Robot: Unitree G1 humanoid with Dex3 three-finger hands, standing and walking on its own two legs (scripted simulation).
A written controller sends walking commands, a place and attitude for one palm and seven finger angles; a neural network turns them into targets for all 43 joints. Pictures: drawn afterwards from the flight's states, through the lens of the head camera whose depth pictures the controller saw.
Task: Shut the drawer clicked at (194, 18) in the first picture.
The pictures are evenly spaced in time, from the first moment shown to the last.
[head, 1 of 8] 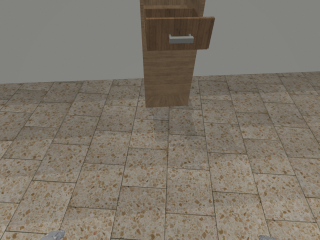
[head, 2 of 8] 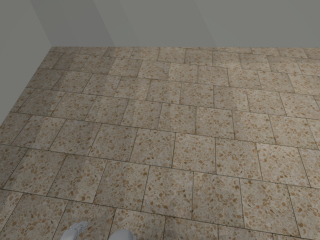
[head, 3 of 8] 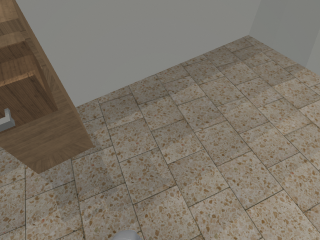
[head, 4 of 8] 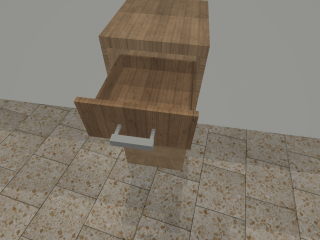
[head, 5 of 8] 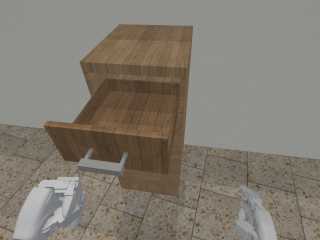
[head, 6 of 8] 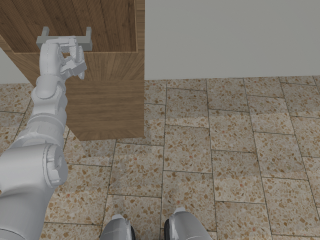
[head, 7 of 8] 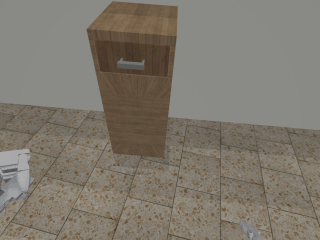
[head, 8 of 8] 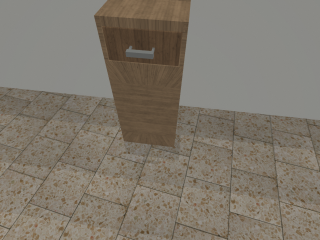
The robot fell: no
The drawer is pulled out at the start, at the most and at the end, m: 0.29 0.29 0.00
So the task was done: yes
